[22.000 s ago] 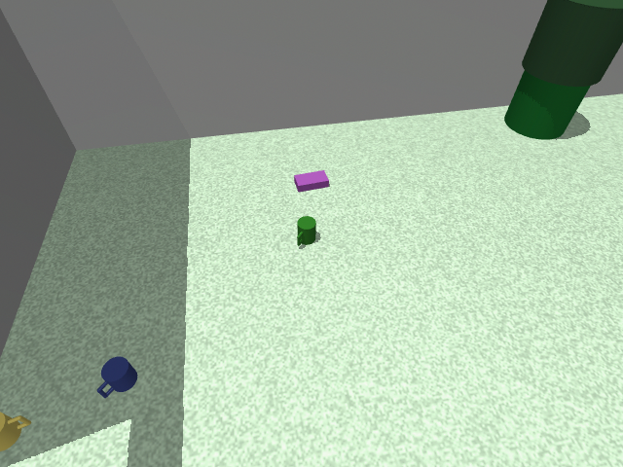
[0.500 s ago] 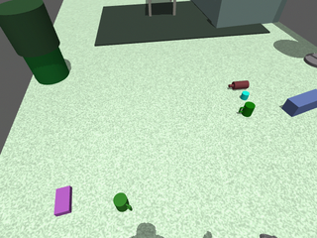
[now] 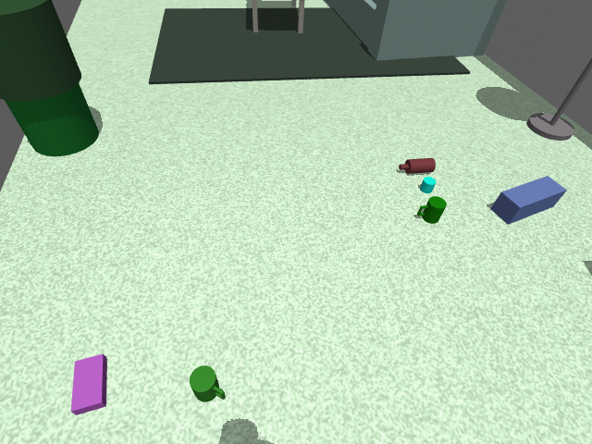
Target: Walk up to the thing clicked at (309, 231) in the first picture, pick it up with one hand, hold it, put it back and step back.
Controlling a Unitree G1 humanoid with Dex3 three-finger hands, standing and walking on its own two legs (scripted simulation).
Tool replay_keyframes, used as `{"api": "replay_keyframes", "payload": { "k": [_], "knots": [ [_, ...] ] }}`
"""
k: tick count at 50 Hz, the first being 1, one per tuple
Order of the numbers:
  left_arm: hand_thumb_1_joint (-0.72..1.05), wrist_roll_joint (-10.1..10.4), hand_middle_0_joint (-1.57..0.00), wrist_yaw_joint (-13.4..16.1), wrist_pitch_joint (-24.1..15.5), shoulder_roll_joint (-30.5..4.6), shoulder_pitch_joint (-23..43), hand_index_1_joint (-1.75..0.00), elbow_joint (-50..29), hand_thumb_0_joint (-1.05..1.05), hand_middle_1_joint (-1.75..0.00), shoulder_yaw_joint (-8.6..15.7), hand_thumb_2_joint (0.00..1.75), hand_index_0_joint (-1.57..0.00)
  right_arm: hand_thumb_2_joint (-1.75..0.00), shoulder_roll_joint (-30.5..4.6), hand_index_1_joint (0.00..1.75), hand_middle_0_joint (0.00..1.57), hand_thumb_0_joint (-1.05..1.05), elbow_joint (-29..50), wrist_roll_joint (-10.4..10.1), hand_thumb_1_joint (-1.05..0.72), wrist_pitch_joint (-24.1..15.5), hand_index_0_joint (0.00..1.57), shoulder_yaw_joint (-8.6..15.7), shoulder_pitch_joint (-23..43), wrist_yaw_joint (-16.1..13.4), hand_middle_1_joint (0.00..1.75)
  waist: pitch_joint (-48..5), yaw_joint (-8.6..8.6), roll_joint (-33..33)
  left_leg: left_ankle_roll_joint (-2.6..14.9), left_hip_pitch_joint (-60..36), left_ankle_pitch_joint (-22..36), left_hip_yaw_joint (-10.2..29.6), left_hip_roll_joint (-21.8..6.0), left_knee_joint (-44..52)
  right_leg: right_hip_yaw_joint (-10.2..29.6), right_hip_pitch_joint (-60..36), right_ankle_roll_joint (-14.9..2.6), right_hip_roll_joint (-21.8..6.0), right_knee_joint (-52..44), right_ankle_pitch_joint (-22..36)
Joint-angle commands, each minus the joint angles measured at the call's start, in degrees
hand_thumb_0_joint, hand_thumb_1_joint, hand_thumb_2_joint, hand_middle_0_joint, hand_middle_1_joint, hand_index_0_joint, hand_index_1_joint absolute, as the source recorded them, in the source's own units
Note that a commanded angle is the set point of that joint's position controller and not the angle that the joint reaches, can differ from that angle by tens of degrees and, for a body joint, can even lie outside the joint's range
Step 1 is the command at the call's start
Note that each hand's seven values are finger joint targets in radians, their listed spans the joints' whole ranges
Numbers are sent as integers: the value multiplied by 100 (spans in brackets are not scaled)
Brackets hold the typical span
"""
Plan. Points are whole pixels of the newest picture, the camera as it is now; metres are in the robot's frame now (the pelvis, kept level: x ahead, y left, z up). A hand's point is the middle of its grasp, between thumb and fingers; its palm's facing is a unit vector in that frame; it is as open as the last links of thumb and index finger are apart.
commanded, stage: walk up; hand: left
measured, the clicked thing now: (209, 386) +0.45 +0.23 -0.73
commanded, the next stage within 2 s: stand in 2.00 s
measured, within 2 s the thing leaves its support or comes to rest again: neither
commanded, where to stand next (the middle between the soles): +0.08 -0.01 m, yaw +3 degrees
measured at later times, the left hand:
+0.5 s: hand out of the picture +0.07 +0.26 -0.16, palm faces +0.01 -0.93 -0.36, open 7.4 cm
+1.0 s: hand out of the picture +0.03 +0.28 -0.17, palm faces +0.02 -0.95 -0.30, open 7.4 cm
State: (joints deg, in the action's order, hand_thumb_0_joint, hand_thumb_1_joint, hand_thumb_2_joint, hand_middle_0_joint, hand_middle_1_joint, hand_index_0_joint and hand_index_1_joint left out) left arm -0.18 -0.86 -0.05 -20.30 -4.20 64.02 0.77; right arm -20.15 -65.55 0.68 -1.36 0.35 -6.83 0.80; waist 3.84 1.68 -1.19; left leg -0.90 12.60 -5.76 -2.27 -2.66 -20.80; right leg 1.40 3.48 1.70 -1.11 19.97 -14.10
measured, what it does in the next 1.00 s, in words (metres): steps on the spot: left foot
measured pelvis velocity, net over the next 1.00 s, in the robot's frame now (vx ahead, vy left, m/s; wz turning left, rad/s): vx -0.06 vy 0.02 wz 0.06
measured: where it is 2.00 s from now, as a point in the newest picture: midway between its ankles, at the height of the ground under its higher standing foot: outside the picture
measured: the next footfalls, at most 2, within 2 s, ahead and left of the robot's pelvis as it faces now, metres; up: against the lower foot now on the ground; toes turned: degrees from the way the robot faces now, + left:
left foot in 0.84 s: -0.02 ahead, +0.12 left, +0.00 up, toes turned +3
right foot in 1.22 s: +0.01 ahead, -0.12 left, +0.00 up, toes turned +2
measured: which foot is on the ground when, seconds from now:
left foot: down 0.00-0.62, up 0.64-0.82, down 0.84-1.00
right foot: down 0.00-0.84, up 0.86-1.00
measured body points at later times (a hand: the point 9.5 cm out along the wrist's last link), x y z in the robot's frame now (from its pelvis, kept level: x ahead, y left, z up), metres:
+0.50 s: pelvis -0.01 -0.01 -0.01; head +0.04 -0.01 +0.44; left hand +0.07 +0.30 -0.14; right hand +0.11 -0.31 -0.14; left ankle +0.06 +0.13 -0.74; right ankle -0.03 -0.14 -0.74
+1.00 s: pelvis -0.06 +0.02 -0.01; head -0.03 +0.05 +0.44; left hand +0.03 +0.33 -0.15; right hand +0.00 -0.28 -0.12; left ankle -0.09 +0.11 -0.74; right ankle -0.05 -0.13 -0.71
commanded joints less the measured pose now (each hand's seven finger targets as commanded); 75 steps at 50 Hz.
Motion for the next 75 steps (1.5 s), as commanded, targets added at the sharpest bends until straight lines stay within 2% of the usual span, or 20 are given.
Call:
{"api": "replay_keyframes", "payload": {
  "k": [1, 18, 20, 23, 28, 32, 34, 37, 41, 43, 45, 48, 56, 60, 62, 64, 66, 70, 73, 75],
  "knots": [
    [90, 9, -20, 67, -80, -1137, 43, -30, -252, 0, -30, 182, 90, -20, -90, -1276, 30, 20, 0, 425, -27, -90, -117, 20, 223, 454, -90, 30, -509, -154, 483, 226, -389, -411, 830, -630, 586, 284, 347, -331, -483, -386, 307],
    [90, -27, -20, 100, -135, -1170, 78, -30, -168, 0, -30, 198, 90, -20, -90, -1150, 30, 20, 0, 368, -49, -90, -60, 20, 239, 512, -84, 30, -672, -70, 11, 175, -935, 559, 585, -503, 217, 284, 533, -254, -593, -606, 811],
    [90, 63, -20, 154, 48, -1411, -119, -30, -375, 0, -30, 351, 90, -20, -90, -1459, 30, 20, 0, 509, -138, -90, 85, 20, 358, 483, -129, 30, -178, -99, 22, 312, -457, 2419, 598, -571, -380, 86, 825, -265, -484, 265, 2173],
    [90, 53, -20, 162, 131, -1339, -238, -30, -578, 0, -30, 397, 90, -20, -90, -1466, 30, 20, 0, 679, -162, -90, 156, 20, 438, 446, -130, 30, -762, -92, 123, 469, -612, 2653, 618, -659, -551, -48, 682, -330, -403, 651, 2041],
    [90, -12, -20, 117, 272, -1326, -332, -30, -938, 0, -30, 437, 90, -20, -90, -1536, 30, 20, 0, 1086, -81, -90, 310, 20, 562, 624, -130, 30, -1121, -157, 274, 646, -103, 1062, 742, -596, -838, 220, 831, -614, -490, 1138, 1018],
    [90, -170, -20, 107, 257, -1925, 176, -30, -1380, 0, -30, 625, 90, -20, -90, -1192, 30, 20, 0, 1314, -4, -90, 436, 20, 566, 531, -97, 30, -550, -256, -1091, 183, 299, -2177, 145, 630, -3005, 1539, 1860, -1566, -1889, -62, 1363],
    [90, -269, -20, 142, 219, -1893, 256, -30, -1582, 0, -30, 664, 90, -20, -90, -1249, 30, 20, 0, 1395, 15, -90, 479, 20, 615, 214, -81, 30, -317, -173, -951, 218, 485, -2646, 667, 559, -3969, 1573, 2194, -1827, -2099, 48, 1691],
    [90, -301, -20, 192, 114, -1612, 240, -30, -1650, 0, -30, 616, 90, -20, -90, -1201, 30, 20, 0, 1435, -81, -90, 356, 20, 627, -65, -56, 30, -605, -133, -768, 193, 872, -2442, 594, 468, -3578, 909, 1160, -1481, -1456, 694, 2079],
    [90, -179, -20, 141, 72, -1219, 22, -30, -1645, 0, -30, 404, 90, -20, -90, -992, 30, 20, 0, 1202, 105, -90, 13, 20, 519, -589, -90, 30, -1148, 44, -95, 230, -622, -807, 623, 63, 744, 469, 527, -770, -969, 1939, 1062],
    [90, -103, -20, 141, 114, -772, -490, -30, -1560, 0, -30, 299, 90, -20, -90, -1721, 30, 20, 0, 1338, 276, -90, -99, 20, 659, -399, -147, 30, -781, -307, 1097, 697, -1811, 1524, 2852, -1376, 228, 47, 2769, -224, 247, 3052, -1740],
    [90, -153, -20, 199, 75, -1324, -120, -30, -1452, 0, -30, 401, 90, -20, -90, -2030, 30, 20, 0, 1422, 141, -90, -137, 20, 710, -202, -134, 30, -437, -80, 889, 1528, -419, 146, 3140, -1782, 397, 545, 2041, -230, -166, 3039, -1922],
    [90, -58, -20, 73, 42, -1259, -151, -30, -1385, 0, -30, 469, 90, -20, -90, -1508, 30, 20, 0, 1442, 135, -90, -256, 20, 541, -191, -175, 30, -142, -167, 856, 824, -1079, 1203, 1700, -899, 201, 553, 2292, -264, -57, 2624, -1044],
    [90, -115, -20, 7, -51, -1071, -11, -30, -1392, 0, -30, 402, 90, -20, -90, -1564, 30, 20, 0, 1507, 83, -90, -197, 20, 591, -576, -164, 30, -200, 57, 955, 983, -706, 811, 1344, -889, 154, -94, 1468, -292, 33, 1605, -756],
    [90, -123, -20, 63, -140, -974, -525, -30, -1100, 0, -30, 396, 90, -20, -90, -1363, 30, 20, 0, 1636, -6, -90, -89, 20, 461, -240, -133, 30, -285, -301, 630, 711, 56, 609, 980, -620, -456, -174, 140, -425, 109, 14, 269],
    [90, -209, -20, 124, -231, -1485, -883, -30, -989, 0, -30, 527, 90, -20, -90, -1021, 30, 20, 0, 1685, -110, -90, -80, 20, 347, -334, -139, 30, -637, -383, -614, 264, 762, -509, 611, -25, -1462, 1339, -773, -783, -943, -279, 1175],
    [90, -168, -20, 83, -212, -1709, -234, -30, -1194, 0, -30, 506, 90, -20, -90, -1106, 30, 20, 0, 1473, -47, -90, -45, 20, 349, -522, -155, 30, -468, -246, -784, 186, 486, -2584, 374, 267, -1897, 2177, 275, -1625, -1868, -450, -288],
    [90, -135, -20, 43, -137, -1465, 126, -30, -1302, 0, -30, 448, 90, -20, -90, -1237, 30, 20, 0, 1285, -17, -90, -108, 20, 389, -708, -124, 30, -169, -46, -783, 251, 37, -2359, 423, 204, -1256, 1469, 902, -1283, -1389, -407, -816],
    [90, -64, -20, 16, -119, -1265, 191, -30, -1225, 0, -30, 357, 90, -20, -90, -1244, 30, 20, 0, 1106, 46, -90, -195, 20, 382, -609, -130, 30, -308, -25, -597, 269, -855, -255, 742, -65, -20, 671, 1261, -551, -703, -24, 414],
    [90, -15, -20, 8, -82, -1229, 30, -30, -1037, 0, -30, 376, 90, -20, -90, -1455, 30, 20, 0, 1075, 24, -90, -233, 20, 357, -221, -147, 30, -152, -242, -118, 414, -231, -489, 1168, -530, 110, 459, 734, -406, -428, -115, -196],
    [90, -48, -20, 26, -136, -1212, 121, -30, -966, 0, -30, 362, 90, -20, -90, -1342, 30, 20, 0, 977, 1, -90, -241, 20, 332, -237, -155, 30, -353, -159, -22, 340, -382, 344, 848, -411, 39, 462, 323, -491, -513, 9, 973]
  ]
}}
